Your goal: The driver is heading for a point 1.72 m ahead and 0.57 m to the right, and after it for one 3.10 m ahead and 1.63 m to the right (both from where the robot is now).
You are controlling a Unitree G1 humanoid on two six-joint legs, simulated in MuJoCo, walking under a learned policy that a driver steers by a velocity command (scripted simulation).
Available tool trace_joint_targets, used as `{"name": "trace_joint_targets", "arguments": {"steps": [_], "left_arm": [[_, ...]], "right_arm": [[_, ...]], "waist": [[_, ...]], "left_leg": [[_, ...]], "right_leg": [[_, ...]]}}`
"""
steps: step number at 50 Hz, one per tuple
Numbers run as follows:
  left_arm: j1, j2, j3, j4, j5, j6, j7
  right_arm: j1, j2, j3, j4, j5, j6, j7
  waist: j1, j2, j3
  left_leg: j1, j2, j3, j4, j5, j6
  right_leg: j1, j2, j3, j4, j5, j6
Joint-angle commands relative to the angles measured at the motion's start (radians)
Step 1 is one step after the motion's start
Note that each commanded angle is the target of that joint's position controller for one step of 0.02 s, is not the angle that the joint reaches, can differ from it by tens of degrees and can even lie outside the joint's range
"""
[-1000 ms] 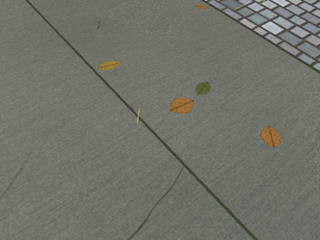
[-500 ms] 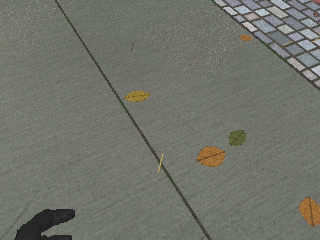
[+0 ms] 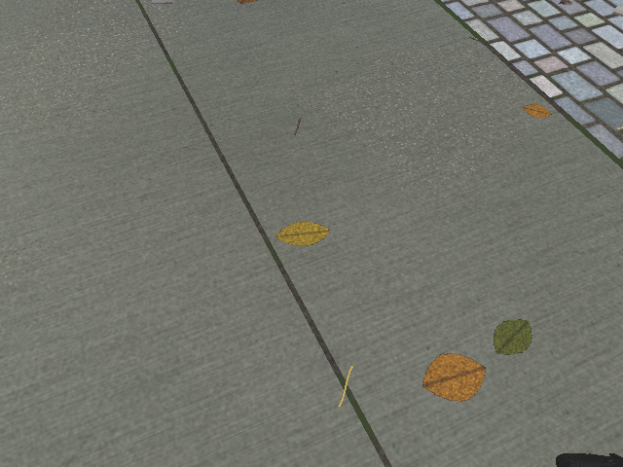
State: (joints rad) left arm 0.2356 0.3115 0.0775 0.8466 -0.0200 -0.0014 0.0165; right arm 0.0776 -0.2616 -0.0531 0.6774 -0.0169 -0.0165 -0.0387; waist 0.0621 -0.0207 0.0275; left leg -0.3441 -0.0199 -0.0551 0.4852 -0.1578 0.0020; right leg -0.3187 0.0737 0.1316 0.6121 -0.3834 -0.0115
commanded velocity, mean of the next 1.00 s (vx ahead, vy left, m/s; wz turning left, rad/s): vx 0.02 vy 0.00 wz -0.43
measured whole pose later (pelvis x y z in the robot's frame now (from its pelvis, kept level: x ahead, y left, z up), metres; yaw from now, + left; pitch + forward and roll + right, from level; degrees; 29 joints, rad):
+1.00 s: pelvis +0.04 -0.03 +0.00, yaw -27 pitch +0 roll +0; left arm 0.18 0.28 0.04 0.70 0.02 0.03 0.01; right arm 0.17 -0.25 -0.04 0.75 -0.02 -0.02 0.00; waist 0.01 -0.04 0.02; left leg -0.22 -0.01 -0.03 0.50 -0.28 0.00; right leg -0.26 0.06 0.13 0.52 -0.24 0.00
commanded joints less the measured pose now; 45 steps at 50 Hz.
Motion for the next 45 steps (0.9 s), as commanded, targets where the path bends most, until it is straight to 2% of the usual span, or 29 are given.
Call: {"name": "trace_joint_targets", "arguments": {"steps": [1,2,3,4,5,8,11,14,16,17,18,19,20,21,22,23,24,26,31,34,38,40,41,42,43,44,45], "left_arm": [[0.033,0.125,0.025,-0.091,0.007,-0.011,0.009],[0.035,0.151,0.040,-0.079,0.000,0.001,0.010],[0.051,0.141,0.043,-0.063,-0.001,0.021,0.017],[0.043,0.132,0.043,-0.071,0.002,0.035,0.020],[0.029,0.108,0.037,-0.084,0.001,0.042,0.017],[-0.038,0.068,0.021,-0.139,-0.003,0.044,0.003],[-0.076,0.060,0.010,-0.177,0.001,0.043,-0.017],[-0.080,0.088,0.019,-0.199,0.001,0.049,-0.033],[-0.046,0.090,0.026,-0.197,0.002,0.055,-0.042],[-0.012,0.097,0.033,-0.186,0.005,0.055,-0.042],[0.022,0.140,0.048,-0.182,0.008,0.055,-0.032],[0.043,0.275,0.078,-0.205,0.015,0.054,-0.010],[0.046,0.268,0.067,-0.228,0.049,0.034,-0.021],[0.025,0.238,0.058,-0.226,0.055,0.014,-0.027],[-0.024,0.210,0.052,-0.226,0.037,0.003,-0.023],[-0.064,0.176,0.042,-0.232,0.017,0.003,-0.016],[-0.091,0.164,0.035,-0.238,0.008,0.008,-0.010],[-0.086,0.155,0.030,-0.246,0.015,0.012,0.000],[-0.067,0.168,0.034,-0.251,0.012,0.018,0.016],[-0.074,0.163,0.030,-0.254,0.020,0.022,0.013],[-0.080,0.155,0.021,-0.247,0.025,0.028,0.000],[-0.097,0.141,0.012,-0.242,0.019,0.030,-0.003],[-0.111,0.127,0.004,-0.240,0.014,0.031,-0.002],[-0.094,0.109,-0.003,-0.232,0.013,0.029,-0.001],[-0.058,0.081,-0.012,-0.229,0.029,0.021,-0.001],[0.005,0.064,-0.014,-0.224,0.035,0.010,-0.007],[-0.016,0.082,-0.012,-0.223,0.043,0.007,-0.005]], "right_arm": [[0.119,-0.172,-0.053,-0.044,-0.018,-0.004,0.000],[0.074,-0.130,-0.041,-0.049,-0.010,-0.008,0.002],[0.029,-0.118,-0.036,-0.058,-0.003,-0.010,0.004],[0.006,-0.123,-0.037,-0.055,0.003,-0.009,0.006],[0.005,-0.131,-0.038,-0.048,-0.001,-0.008,0.004],[0.030,-0.148,-0.047,-0.028,-0.004,0.002,-0.006],[0.030,-0.182,-0.060,-0.020,0.003,0.010,-0.008],[0.044,-0.207,-0.069,-0.006,0.018,0.012,0.001],[0.028,-0.214,-0.072,0.002,0.038,0.012,0.004],[0.043,-0.200,-0.069,0.014,0.046,0.011,0.005],[0.105,-0.165,-0.061,0.039,0.035,0.009,0.011],[0.112,-0.091,-0.035,-0.002,-0.023,0.007,0.019],[0.006,-0.125,-0.044,-0.036,-0.012,0.005,0.009],[-0.020,-0.162,-0.055,-0.035,0.012,0.008,0.003],[-0.002,-0.167,-0.061,-0.024,0.020,0.013,-0.004],[0.018,-0.168,-0.065,-0.004,0.013,0.018,-0.015],[0.034,-0.173,-0.069,0.000,0.007,0.022,-0.020],[0.059,-0.158,-0.068,0.002,0.010,0.018,-0.015],[0.031,-0.130,-0.056,-0.009,0.015,0.011,-0.008],[0.029,-0.127,-0.050,-0.007,0.019,0.010,0.003],[0.031,-0.131,-0.047,-0.014,0.025,0.000,0.017],[0.052,-0.122,-0.043,-0.010,0.026,-0.007,0.025],[0.079,-0.111,-0.040,-0.001,0.023,-0.013,0.031],[0.093,-0.116,-0.038,0.002,0.012,-0.018,0.034],[0.106,-0.170,-0.045,-0.007,-0.006,-0.021,0.030],[0.060,-0.218,-0.050,-0.010,-0.016,-0.016,0.027],[0.035,-0.150,-0.032,-0.010,-0.015,-0.015,0.029]], "waist": [[-0.061,0.224,-0.159],[-0.047,0.171,-0.129],[-0.031,0.137,-0.117],[-0.031,0.143,-0.096],[-0.031,0.148,-0.082],[-0.058,0.172,-0.091],[-0.075,0.182,-0.126],[-0.078,0.195,-0.128],[-0.047,0.189,-0.119],[-0.033,0.171,-0.120],[-0.035,0.067,-0.125],[-0.067,-0.281,-0.139],[0.008,-0.237,-0.169],[0.006,-0.138,-0.147],[-0.027,-0.105,-0.116],[-0.045,-0.078,-0.107],[-0.062,-0.094,-0.101],[-0.072,-0.108,-0.124],[-0.052,-0.110,-0.127],[-0.039,-0.127,-0.116],[-0.027,-0.130,-0.101],[-0.046,-0.122,-0.100],[-0.071,-0.114,-0.101],[-0.079,-0.090,-0.102],[-0.058,0.001,-0.127],[0.019,0.175,-0.114],[0.001,0.213,-0.116]], "left_leg": [[0.317,0.432,-0.402,-0.154,0.426,0.283],[0.290,0.371,-0.300,-0.141,0.403,0.244],[0.262,0.323,-0.220,-0.141,0.362,0.210],[0.229,0.313,-0.181,-0.146,0.370,0.208],[0.191,0.290,-0.130,-0.159,0.380,0.209],[0.213,0.284,-0.058,-0.171,0.366,0.224],[0.211,0.305,-0.013,-0.161,0.367,0.225],[0.222,0.333,-0.001,-0.134,0.339,0.212],[0.201,0.330,0.025,-0.077,0.283,0.169],[0.162,0.304,0.057,-0.017,0.214,0.124],[0.058,0.254,0.129,0.110,0.073,0.045],[-0.234,0.113,0.222,0.445,-0.419,-0.071],[-0.338,0.026,0.060,0.638,-0.553,-0.083],[-0.344,0.046,0.006,0.710,-0.488,-0.068],[-0.351,0.060,-0.009,0.699,-0.396,-0.057],[-0.350,0.069,-0.018,0.672,-0.333,-0.058],[-0.317,0.065,-0.019,0.662,-0.284,-0.065],[-0.274,0.039,-0.017,0.659,-0.221,-0.074],[-0.253,0.022,-0.035,0.434,-0.169,-0.092],[-0.160,0.027,-0.025,0.339,-0.174,-0.093],[-0.057,0.024,-0.009,0.229,-0.212,-0.075],[0.011,0.021,0.001,0.105,-0.169,-0.058],[0.083,0.018,0.011,-0.023,-0.075,-0.043],[0.170,0.043,-0.009,-0.124,0.065,-0.024],[0.263,0.163,-0.107,-0.124,0.236,0.017],[0.254,0.260,-0.210,-0.106,0.372,0.116],[0.170,0.303,-0.260,-0.137,0.277,0.190]], "right_leg": [[-0.298,-0.044,-0.024,0.446,-0.276,0.044],[-0.316,-0.058,-0.025,0.518,-0.212,0.063],[-0.310,-0.073,-0.034,0.547,-0.163,0.082],[-0.312,-0.084,-0.043,0.569,-0.113,0.099],[-0.291,-0.087,-0.064,0.561,-0.078,0.110],[-0.269,-0.104,-0.103,0.421,-0.014,0.122],[-0.161,-0.116,-0.138,0.259,0.018,0.103],[-0.087,-0.103,-0.176,0.136,0.032,0.068],[0.000,-0.086,-0.204,-0.022,0.123,0.026],[0.086,-0.062,-0.208,-0.121,0.202,-0.004],[0.216,-0.097,-0.121,-0.205,0.371,-0.046],[0.388,-0.389,0.264,-0.214,0.780,-0.182],[0.314,-0.479,0.391,-0.249,0.805,-0.354],[0.277,-0.425,0.314,-0.265,0.717,-0.333],[0.254,-0.364,0.244,-0.262,0.630,-0.274],[0.241,-0.325,0.209,-0.260,0.563,-0.229],[0.201,-0.302,0.189,-0.266,0.552,-0.215],[0.188,-0.278,0.182,-0.271,0.553,-0.217],[0.223,-0.261,0.223,-0.264,0.438,-0.212],[0.163,-0.255,0.238,-0.262,0.370,-0.215],[0.128,-0.257,0.281,-0.238,0.397,-0.221],[0.129,-0.243,0.293,-0.211,0.430,-0.207],[0.113,-0.221,0.283,-0.192,0.428,-0.184],[0.079,-0.193,0.269,-0.182,0.381,-0.143],[0.022,-0.141,0.213,-0.114,0.254,-0.083],[-0.033,-0.023,0.072,-0.048,0.042,-0.030],[0.021,-0.041,0.028,-0.053,-0.006,0.010]]}}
